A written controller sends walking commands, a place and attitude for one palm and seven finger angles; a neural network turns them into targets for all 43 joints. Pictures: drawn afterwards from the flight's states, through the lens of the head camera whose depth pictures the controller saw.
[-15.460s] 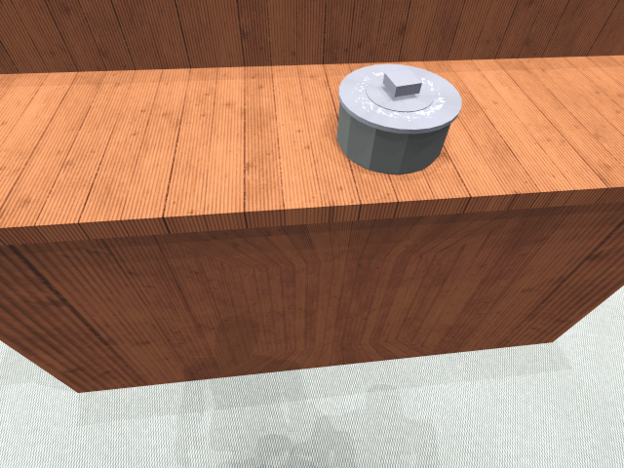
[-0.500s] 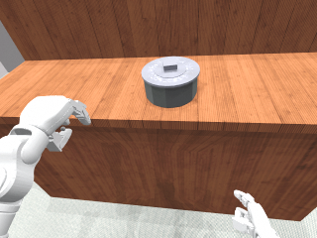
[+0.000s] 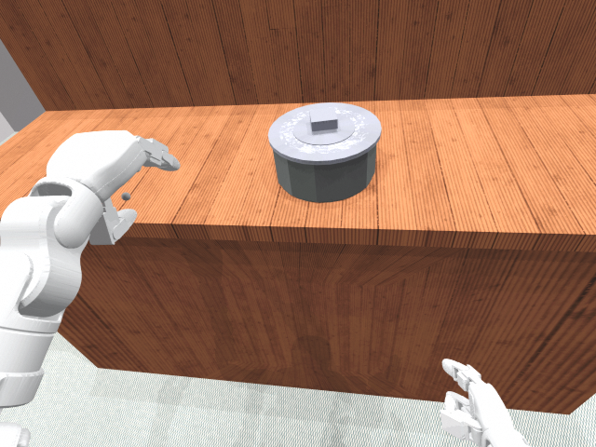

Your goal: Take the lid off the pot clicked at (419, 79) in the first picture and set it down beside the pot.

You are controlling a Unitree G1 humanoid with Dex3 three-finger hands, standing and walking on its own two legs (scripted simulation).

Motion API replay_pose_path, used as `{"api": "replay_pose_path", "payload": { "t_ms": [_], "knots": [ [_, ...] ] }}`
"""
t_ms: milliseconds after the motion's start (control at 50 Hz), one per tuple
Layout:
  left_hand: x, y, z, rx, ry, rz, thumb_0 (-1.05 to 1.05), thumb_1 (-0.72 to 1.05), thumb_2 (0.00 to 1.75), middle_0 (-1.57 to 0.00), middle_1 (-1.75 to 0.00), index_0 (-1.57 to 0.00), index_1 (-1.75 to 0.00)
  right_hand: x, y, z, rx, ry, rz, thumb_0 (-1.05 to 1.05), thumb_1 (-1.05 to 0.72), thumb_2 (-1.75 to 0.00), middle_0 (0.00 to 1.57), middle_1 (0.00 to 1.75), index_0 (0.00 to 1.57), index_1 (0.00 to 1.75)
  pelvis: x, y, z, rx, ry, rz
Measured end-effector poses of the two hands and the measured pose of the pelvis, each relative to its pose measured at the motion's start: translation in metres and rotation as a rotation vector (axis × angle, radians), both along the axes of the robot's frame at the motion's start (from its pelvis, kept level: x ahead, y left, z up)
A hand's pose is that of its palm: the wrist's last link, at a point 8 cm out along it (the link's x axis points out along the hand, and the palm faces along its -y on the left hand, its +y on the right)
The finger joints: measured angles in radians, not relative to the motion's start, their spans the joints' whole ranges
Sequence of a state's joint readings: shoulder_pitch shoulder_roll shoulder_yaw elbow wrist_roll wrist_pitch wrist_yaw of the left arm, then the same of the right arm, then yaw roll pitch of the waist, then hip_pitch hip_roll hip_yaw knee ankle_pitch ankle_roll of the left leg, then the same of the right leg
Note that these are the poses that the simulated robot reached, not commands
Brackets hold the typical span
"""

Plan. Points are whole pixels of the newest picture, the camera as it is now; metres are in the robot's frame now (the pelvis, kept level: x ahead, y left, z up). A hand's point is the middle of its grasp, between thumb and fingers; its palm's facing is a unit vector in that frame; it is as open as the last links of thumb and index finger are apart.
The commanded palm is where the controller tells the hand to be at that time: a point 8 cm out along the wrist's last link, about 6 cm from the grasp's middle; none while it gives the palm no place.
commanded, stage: reach forward and open the fingers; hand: left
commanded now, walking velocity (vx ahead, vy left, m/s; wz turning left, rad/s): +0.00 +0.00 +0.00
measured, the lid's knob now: (323, 119) +0.62 +0.04 +0.16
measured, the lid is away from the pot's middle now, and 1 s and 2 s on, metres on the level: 0.00 0.00 0.00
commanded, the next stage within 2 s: move the open hand above the knob in 0.22 s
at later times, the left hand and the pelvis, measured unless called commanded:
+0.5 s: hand (138, 176) +0.36 +0.24 +0.23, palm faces +0.01 -0.03 -1.00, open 10.1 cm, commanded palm +0.32 +0.22 +0.29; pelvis +0.01 +0.01 +0.00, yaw +1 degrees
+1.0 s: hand (234, 136) +0.43 +0.13 +0.24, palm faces +0.00 +0.01 -1.00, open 10.1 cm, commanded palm +0.40 +0.14 +0.29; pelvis +0.02 +0.00 +0.00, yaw +0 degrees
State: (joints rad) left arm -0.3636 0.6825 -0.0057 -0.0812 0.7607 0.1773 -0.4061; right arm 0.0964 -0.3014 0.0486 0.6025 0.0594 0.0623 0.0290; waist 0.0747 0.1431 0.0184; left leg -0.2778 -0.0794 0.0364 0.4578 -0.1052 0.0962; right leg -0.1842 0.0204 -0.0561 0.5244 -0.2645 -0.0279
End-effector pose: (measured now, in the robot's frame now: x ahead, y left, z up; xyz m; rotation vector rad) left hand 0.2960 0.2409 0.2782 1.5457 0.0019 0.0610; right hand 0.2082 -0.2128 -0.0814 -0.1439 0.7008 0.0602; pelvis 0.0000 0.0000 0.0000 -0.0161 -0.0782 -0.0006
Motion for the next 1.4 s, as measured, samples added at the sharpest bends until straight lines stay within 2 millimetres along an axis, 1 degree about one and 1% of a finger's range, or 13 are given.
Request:
{"api": "replay_pose_path", "payload": {
  "t_ms": [100,200,280,340,420,520,660,800,940,1060,1200,1340,1400],
  "knots": [
    [0.012,0.001,-0.001,0.023,0.021,0.003,0.0,-0.41,1.73,-0.89,-0.09,-0.89,-0.08,0.007,0.007,0.001,-0.003,0.004,0.018,0.01,-0.9,-0.9,0.2,0.3,0.2,0.29,0.002,0.001,0.0,0.001,0.009,0.003],
    [0.014,0.006,0.006,0.013,0.011,0.015,0.0,-0.41,1.73,-0.89,-0.09,-0.89,-0.08,0.013,0.012,0.0,0.005,0.015,0.027,0.01,-0.9,-0.9,0.2,0.3,0.2,0.29,0.008,0.004,0.0,-0.001,0.02,0.004],
    [0.02,0.012,-0.001,-0.006,0.04,0.041,0.0,-0.41,1.73,-0.89,-0.09,-0.89,-0.08,0.015,0.014,-0.002,0.003,0.031,0.032,0.01,-0.9,-0.9,0.2,0.3,0.2,0.29,0.011,0.005,0.0,-0.001,0.025,0.008],
    [0.022,0.009,-0.006,-0.005,0.054,0.022,0.0,-0.41,1.73,-0.89,-0.09,-0.89,-0.08,0.017,0.016,-0.003,-0.003,0.036,0.035,0.01,-0.9,-0.9,0.2,0.3,0.2,0.29,0.012,0.006,0.0,-0.001,0.027,0.012],
    [0.024,0.002,-0.001,0.014,0.036,-0.013,0.0,-0.41,1.73,-0.89,-0.09,-0.89,-0.08,0.021,0.018,-0.004,-0.013,0.04,0.043,0.01,-0.9,-0.9,0.2,0.3,0.2,0.29,0.014,0.008,0.0,-0.004,0.031,0.018],
    [0.041,-0.001,0.001,-0.014,0.03,0.004,0.0,-0.41,1.73,-0.89,-0.09,-0.89,-0.08,0.022,0.022,-0.006,-0.006,0.057,0.047,0.01,-0.91,-0.9,0.2,0.3,0.19,0.29,0.013,0.009,0.0,-0.003,0.04,0.024],
    [0.059,-0.042,-0.002,0.003,0.027,-0.107,0.0,-0.41,1.73,-0.89,-0.09,-0.89,-0.08,0.02,0.025,-0.007,0.014,0.063,0.042,0.01,-0.91,-0.9,0.2,0.3,0.2,0.29,0.016,0.011,0.001,-0.001,0.052,0.018],
    [0.09,-0.054,0.009,-0.01,0.027,-0.059,0.0,-0.41,1.73,-0.89,-0.09,-0.89,-0.08,0.008,0.018,-0.014,0.031,0.112,0.019,0.01,-0.91,-0.9,0.2,0.3,0.2,0.29,0.017,0.008,0.001,0.006,0.064,0.012],
    [0.103,-0.101,0.001,0.029,0.054,-0.156,0.0,-0.41,1.73,-0.89,-0.09,-0.89,-0.08,0.0,0.007,-0.021,0.033,0.146,-0.009,0.01,-0.91,-0.9,0.2,0.3,0.19,0.29,0.023,0.005,0.001,0.015,0.065,0.005],
    [0.128,-0.106,0.019,0.005,0.037,-0.087,0.0,-0.41,1.73,-0.89,-0.09,-0.89,-0.08,-0.008,-0.008,-0.022,0.035,0.166,-0.047,0.01,-0.91,-0.9,0.2,0.3,0.19,0.29,0.027,-0.005,0.002,0.023,0.072,-0.006],
    [0.139,-0.125,0.003,-0.001,0.112,-0.074,0.0,-0.41,1.73,-0.88,-0.09,-0.89,-0.08,-0.01,-0.029,-0.023,0.019,0.188,-0.072,0.01,-0.91,-0.9,0.2,0.3,0.19,0.29,0.034,-0.016,0.002,0.028,0.072,-0.001],
    [0.164,-0.138,0.02,0.003,0.116,-0.033,0.0,-0.41,1.73,-0.89,-0.09,-0.89,-0.08,-0.006,-0.044,-0.022,-0.005,0.183,-0.101,0.01,-0.91,-0.9,0.2,0.3,0.19,0.29,0.04,-0.025,0.002,0.034,0.084,0.002],
    [0.176,-0.141,0.018,-0.011,0.155,0.011,0.0,-0.41,1.73,-0.88,-0.09,-0.89,-0.08,-0.008,-0.049,-0.024,-0.003,0.2,-0.11,0.01,-0.91,-0.9,0.19,0.3,0.19,0.29,0.042,-0.029,0.002,0.035,0.095,0.003]
  ]
}}
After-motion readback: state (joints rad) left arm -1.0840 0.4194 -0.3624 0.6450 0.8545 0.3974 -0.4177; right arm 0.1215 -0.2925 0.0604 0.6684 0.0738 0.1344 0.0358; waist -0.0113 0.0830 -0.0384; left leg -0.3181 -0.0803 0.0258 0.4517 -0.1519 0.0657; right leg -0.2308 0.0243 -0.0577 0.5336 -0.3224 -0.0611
